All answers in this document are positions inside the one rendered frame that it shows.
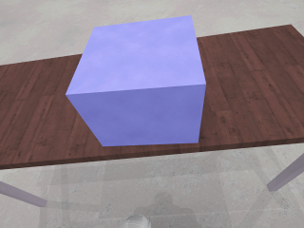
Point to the robot left thigh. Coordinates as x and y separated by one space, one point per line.
136 221

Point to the carton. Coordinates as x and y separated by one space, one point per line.
141 83

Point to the table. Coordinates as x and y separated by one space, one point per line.
254 97

